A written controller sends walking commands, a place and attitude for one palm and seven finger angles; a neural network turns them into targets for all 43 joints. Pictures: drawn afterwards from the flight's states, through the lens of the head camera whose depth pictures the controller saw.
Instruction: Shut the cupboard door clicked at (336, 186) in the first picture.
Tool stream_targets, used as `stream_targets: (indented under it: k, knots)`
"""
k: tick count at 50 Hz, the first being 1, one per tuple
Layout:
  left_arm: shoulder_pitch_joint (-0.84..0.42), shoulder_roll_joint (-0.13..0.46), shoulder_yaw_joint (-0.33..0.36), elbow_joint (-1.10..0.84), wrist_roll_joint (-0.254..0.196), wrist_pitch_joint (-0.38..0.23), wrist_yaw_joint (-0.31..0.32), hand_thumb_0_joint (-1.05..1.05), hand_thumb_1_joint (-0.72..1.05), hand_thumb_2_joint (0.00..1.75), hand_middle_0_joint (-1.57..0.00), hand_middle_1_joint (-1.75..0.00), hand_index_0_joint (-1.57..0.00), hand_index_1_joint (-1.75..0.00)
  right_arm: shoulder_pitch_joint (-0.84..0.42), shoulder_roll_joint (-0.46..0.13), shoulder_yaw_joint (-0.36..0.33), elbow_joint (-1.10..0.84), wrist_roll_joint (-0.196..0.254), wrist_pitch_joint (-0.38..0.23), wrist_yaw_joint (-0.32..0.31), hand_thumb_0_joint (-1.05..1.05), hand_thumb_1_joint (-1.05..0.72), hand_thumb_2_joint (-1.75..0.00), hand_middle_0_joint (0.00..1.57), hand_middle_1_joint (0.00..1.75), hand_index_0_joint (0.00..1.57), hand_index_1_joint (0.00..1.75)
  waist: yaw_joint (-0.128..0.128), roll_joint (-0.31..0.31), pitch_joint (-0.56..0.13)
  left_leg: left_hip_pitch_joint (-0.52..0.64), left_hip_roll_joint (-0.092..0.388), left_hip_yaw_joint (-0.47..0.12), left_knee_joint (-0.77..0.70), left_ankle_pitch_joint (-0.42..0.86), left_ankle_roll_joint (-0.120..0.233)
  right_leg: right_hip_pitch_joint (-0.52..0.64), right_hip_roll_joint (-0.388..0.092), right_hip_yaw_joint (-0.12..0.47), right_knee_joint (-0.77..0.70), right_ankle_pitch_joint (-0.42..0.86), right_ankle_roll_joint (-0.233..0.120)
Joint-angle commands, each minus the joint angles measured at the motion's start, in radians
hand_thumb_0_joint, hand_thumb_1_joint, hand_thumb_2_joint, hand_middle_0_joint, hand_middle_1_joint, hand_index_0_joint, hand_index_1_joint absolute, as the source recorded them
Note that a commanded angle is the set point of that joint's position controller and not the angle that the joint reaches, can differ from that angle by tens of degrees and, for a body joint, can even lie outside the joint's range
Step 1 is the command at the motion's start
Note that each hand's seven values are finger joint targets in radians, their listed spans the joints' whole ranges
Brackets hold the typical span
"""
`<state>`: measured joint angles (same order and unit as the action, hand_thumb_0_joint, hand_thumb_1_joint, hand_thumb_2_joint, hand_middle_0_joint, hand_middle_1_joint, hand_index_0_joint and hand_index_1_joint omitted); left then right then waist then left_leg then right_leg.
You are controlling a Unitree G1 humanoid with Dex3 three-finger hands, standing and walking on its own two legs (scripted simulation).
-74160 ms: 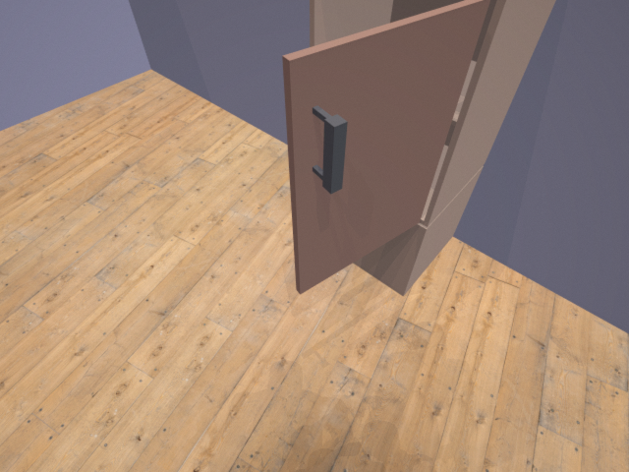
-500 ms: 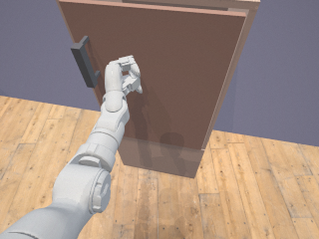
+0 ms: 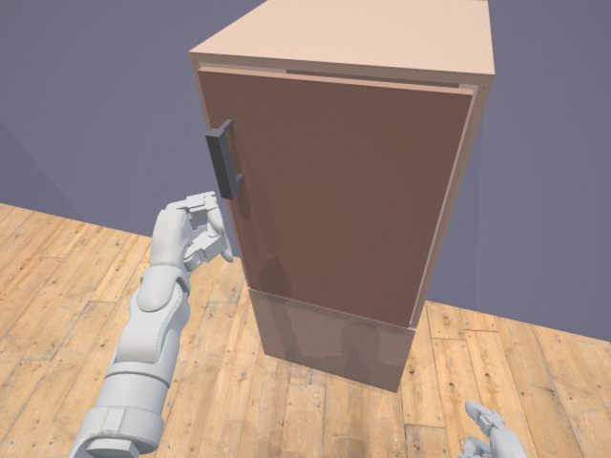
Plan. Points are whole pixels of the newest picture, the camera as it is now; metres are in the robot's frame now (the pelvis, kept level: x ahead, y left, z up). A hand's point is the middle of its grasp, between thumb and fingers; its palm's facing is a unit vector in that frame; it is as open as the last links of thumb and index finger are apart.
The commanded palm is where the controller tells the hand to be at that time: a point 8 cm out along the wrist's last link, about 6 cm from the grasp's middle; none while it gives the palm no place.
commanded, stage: draw the hand back to the body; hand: left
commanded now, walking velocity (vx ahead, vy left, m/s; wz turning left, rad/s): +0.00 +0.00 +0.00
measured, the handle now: (228, 159) +0.59 +0.18 +0.11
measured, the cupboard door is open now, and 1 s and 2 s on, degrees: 0 0 0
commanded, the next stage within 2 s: step back with the hand held close in 1.04 s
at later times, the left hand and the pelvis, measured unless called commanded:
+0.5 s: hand (80, 307) +0.23 +0.26 +0.16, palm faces +0.32 -0.90 -0.31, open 4.8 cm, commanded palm +0.18 +0.30 +0.18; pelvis +0.00 +0.03 +0.01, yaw +0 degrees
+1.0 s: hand (33, 327) +0.20 +0.29 +0.16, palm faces +0.45 -0.81 -0.37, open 7.4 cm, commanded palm +0.15 +0.33 +0.19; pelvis +0.02 +0.03 +0.01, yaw +0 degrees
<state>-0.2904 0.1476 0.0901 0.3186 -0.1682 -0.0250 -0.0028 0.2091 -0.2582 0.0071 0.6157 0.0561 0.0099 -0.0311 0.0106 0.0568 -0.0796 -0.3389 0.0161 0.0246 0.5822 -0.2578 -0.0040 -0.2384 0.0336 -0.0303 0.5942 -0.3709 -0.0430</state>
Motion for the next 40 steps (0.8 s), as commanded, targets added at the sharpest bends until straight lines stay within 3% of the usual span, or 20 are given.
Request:
stream_targets:
  k: [1, 3, 9, 10, 13, 15, 17, 18, 22, 23, 25, 27, 28, 31, 32, 33, 36, 37, 40]
  knots:
    - [-0.156, 0.208, 0.042, -0.322, 0.054, -0.094, 0.039, 0.00, 0.90, 0.90, -1.08, -1.26, -1.08, -1.26, -0.144, -0.060, -0.006, -0.173, -0.001, -0.027, -0.025, 0.00, -0.90, -0.90, 0.20, 0.30, 0.20, 0.30, 0.002, -0.126, -0.070, 0.164, -0.029, -0.005, -0.109, 0.084, 0.047, -0.018, -0.060, 0.074, -0.204, 0.317, 0.080]
    - [-0.111, 0.239, 0.060, -0.390, 0.063, -0.096, 0.049, 0.00, 0.90, 0.90, -1.02, -1.20, -1.02, -1.20, -0.154, -0.059, -0.004, -0.179, -0.004, -0.017, -0.031, 0.00, -0.90, -0.90, 0.20, 0.30, 0.20, 0.30, 0.005, -0.092, -0.085, 0.209, -0.022, -0.003, -0.136, 0.100, 0.048, 0.007, -0.050, 0.060, -0.220, 0.295, 0.065]
    - [-0.050, 0.259, 0.057, -0.593, 0.085, -0.115, 0.073, 0.00, 0.90, 0.90, -0.86, -1.02, -0.86, -1.02, -0.175, -0.058, 0.006, -0.184, -0.016, -0.041, -0.040, 0.00, -0.90, -0.90, 0.20, 0.30, 0.20, 0.30, -0.001, 0.035, -0.074, 0.321, -0.007, -0.018, -0.202, 0.088, 0.040, 0.005, -0.020, 0.032, -0.274, 0.176, 0.032]
    - [-0.005, 0.254, 0.059, -0.600, 0.087, -0.115, 0.077, 0.00, 0.90, 0.90, -0.83, -0.99, -0.83, -0.99, -0.171, -0.059, 0.008, -0.180, -0.020, -0.046, -0.042, 0.00, -0.90, -0.90, 0.20, 0.30, 0.20, 0.30, 0.002, 0.011, -0.067, 0.322, -0.005, -0.025, -0.211, 0.093, 0.038, 0.018, -0.016, 0.021, -0.271, 0.178, 0.029]
    - [0.097, 0.269, 0.080, -0.672, 0.089, -0.116, 0.086, 0.00, 0.90, 0.90, -0.75, -0.90, -0.75, -0.90, -0.173, -0.061, 0.008, -0.180, -0.024, -0.059, -0.042, 0.00, -0.90, -0.90, 0.20, 0.30, 0.20, 0.30, 0.011, 0.041, -0.085, 0.346, 0.001, -0.037, -0.233, 0.104, 0.033, 0.046, -0.016, 0.016, -0.274, 0.187, 0.024]
    - [0.176, 0.266, 0.095, -0.685, 0.091, -0.116, 0.089, 0.00, 0.90, 0.90, -0.69, -0.84, -0.69, -0.84, -0.176, -0.061, 0.008, -0.177, -0.028, -0.065, -0.043, 0.00, -0.90, -0.90, 0.20, 0.30, 0.20, 0.30, 0.014, 0.001, -0.057, 0.338, 0.004, -0.043, -0.244, 0.100, 0.030, 0.048, -0.013, 0.008, -0.277, 0.187, 0.025]
    - [0.272, 0.303, 0.149, -0.676, 0.089, -0.113, 0.091, 0.00, 0.90, 0.90, -0.64, -0.78, -0.64, -0.78, -0.181, -0.070, 0.002, -0.173, -0.030, -0.065, -0.044, 0.00, -0.90, -0.90, 0.20, 0.30, 0.20, 0.30, 0.026, -0.052, -0.035, 0.326, 0.006, -0.039, -0.251, 0.097, 0.034, 0.054, -0.011, 0.011, -0.299, 0.180, 0.030]
    - [0.296, 0.284, 0.141, -0.702, 0.085, -0.115, 0.089, 0.00, 0.90, 0.90, -0.61, -0.75, -0.61, -0.75, -0.179, -0.062, 0.006, -0.177, -0.028, -0.063, -0.043, 0.00, -0.90, -0.90, 0.20, 0.30, 0.20, 0.30, 0.023, -0.060, -0.025, 0.315, 0.006, -0.044, -0.257, 0.098, 0.032, 0.066, -0.016, 0.005, -0.288, 0.179, 0.029]
    - [0.431, 0.345, 0.241, -0.748, 0.086, -0.116, 0.093, 0.00, 0.90, 0.90, -0.50, -0.63, -0.50, -0.63, -0.183, -0.070, -0.002, -0.169, -0.033, -0.070, -0.040, 0.00, -0.90, -0.90, 0.20, 0.30, 0.20, 0.30, 0.043, -0.022, -0.012, 0.303, 0.007, -0.038, -0.250, 0.132, 0.029, 0.079, -0.015, 0.007, -0.296, 0.212, 0.028]
    - [0.443, 0.338, 0.240, -0.793, 0.086, -0.120, 0.093, 0.00, 0.90, 0.90, -0.47, -0.60, -0.47, -0.60, -0.178, -0.062, -0.002, -0.175, -0.032, -0.071, -0.038, 0.00, -0.90, -0.90, 0.20, 0.30, 0.20, 0.30, 0.039, 0.013, -0.034, 0.309, 0.005, -0.033, -0.246, 0.149, 0.028, 0.095, -0.023, 0.007, -0.285, 0.227, 0.027]
    - [0.492, 0.348, 0.266, -0.828, 0.087, -0.123, 0.098, 0.00, 0.90, 0.90, -0.42, -0.54, -0.42, -0.54, -0.177, -0.061, -0.004, -0.172, -0.033, -0.078, -0.036, 0.00, -0.90, -0.90, 0.20, 0.30, 0.20, 0.30, 0.041, 0.037, -0.012, 0.300, 0.008, -0.035, -0.242, 0.152, 0.022, 0.086, -0.022, 0.004, -0.285, 0.228, 0.026]
    - [0.562, 0.397, 0.333, -0.856, 0.087, -0.125, 0.105, 0.00, 0.90, 0.90, -0.36, -0.48, -0.36, -0.48, -0.173, -0.071, -0.010, -0.168, -0.039, -0.093, -0.035, 0.00, -0.90, -0.90, 0.20, 0.30, 0.20, 0.30, 0.052, 0.028, -0.014, 0.294, 0.009, -0.040, -0.235, 0.172, 0.024, 0.091, -0.018, 0.004, -0.291, 0.247, 0.026]
    - [0.577, 0.377, 0.320, -0.883, 0.085, -0.125, 0.104, 0.00, 0.90, 0.90, -0.34, -0.45, -0.34, -0.45, -0.170, -0.062, -0.010, -0.172, -0.035, -0.094, -0.035, 0.00, -0.90, -0.90, 0.20, 0.30, 0.20, 0.30, 0.046, 0.030, -0.018, 0.292, 0.007, -0.034, -0.232, 0.181, 0.024, 0.098, -0.024, 0.003, -0.282, 0.252, 0.027]
    - [0.659, 0.404, 0.377, -0.900, 0.081, -0.126, 0.114, 0.00, 0.90, 0.90, -0.25, -0.36, -0.25, -0.36, -0.160, -0.065, -0.018, -0.171, -0.036, -0.104, -0.035, 0.00, -0.90, -0.90, 0.20, 0.30, 0.20, 0.30, 0.051, 0.001, -0.002, 0.281, 0.008, -0.031, -0.221, 0.193, 0.024, 0.088, -0.024, -0.001, -0.282, 0.262, 0.029]
    - [0.693, 0.426, 0.409, -0.897, 0.084, -0.125, 0.116, 0.00, 0.90, 0.90, -0.23, -0.33, -0.23, -0.33, -0.163, -0.072, -0.023, -0.164, -0.036, -0.112, -0.037, 0.00, -0.90, -0.90, 0.20, 0.30, 0.20, 0.30, 0.057, 0.019, 0.005, 0.283, 0.009, -0.027, -0.213, 0.212, 0.026, 0.087, -0.021, 0.006, -0.292, 0.280, 0.028]
    - [0.704, 0.416, 0.406, -0.918, 0.082, -0.125, 0.117, 0.00, 0.90, 0.90, -0.20, -0.30, -0.20, -0.30, -0.154, -0.066, -0.021, -0.168, -0.034, -0.112, -0.036, 0.00, -0.90, -0.90, 0.20, 0.30, 0.20, 0.30, 0.053, 0.043, -0.010, 0.280, 0.007, -0.029, -0.217, 0.216, 0.022, 0.101, -0.027, 0.002, -0.276, 0.278, 0.027]
    - [0.632, 0.349, 0.326, -0.881, 0.091, -0.114, 0.118, 0.00, 0.90, 0.90, -0.20, -0.30, -0.20, -0.30, -0.148, -0.076, -0.022, -0.157, -0.035, -0.122, -0.037, 0.00, -0.90, -0.90, 0.20, 0.30, 0.20, 0.30, 0.030, 0.019, 0.059, 0.278, 0.008, -0.032, -0.222, 0.178, 0.026, 0.040, -0.024, 0.000, -0.284, 0.242, 0.033]
    - [0.612, 0.340, 0.312, -0.869, 0.094, -0.110, 0.118, 0.00, 0.90, 0.90, -0.20, -0.30, -0.20, -0.30, -0.148, -0.083, -0.026, -0.149, -0.037, -0.128, -0.040, 0.00, -0.90, -0.90, 0.20, 0.30, 0.20, 0.30, 0.026, -0.009, 0.067, 0.285, 0.009, -0.033, -0.218, 0.186, 0.031, 0.029, -0.022, 0.002, -0.296, 0.248, 0.034]
    - [0.559, 0.352, 0.306, -0.873, 0.102, -0.108, 0.127, 0.00, 0.90, 0.90, -0.20, -0.30, -0.20, -0.30, -0.146, -0.085, -0.027, -0.152, -0.037, -0.130, -0.048, 0.00, -0.90, -0.90, 0.20, 0.30, 0.20, 0.30, 0.027, -0.014, 0.048, 0.294, 0.004, -0.037, -0.229, 0.140, 0.035, 0.027, -0.025, 0.004, -0.290, 0.203, 0.036]
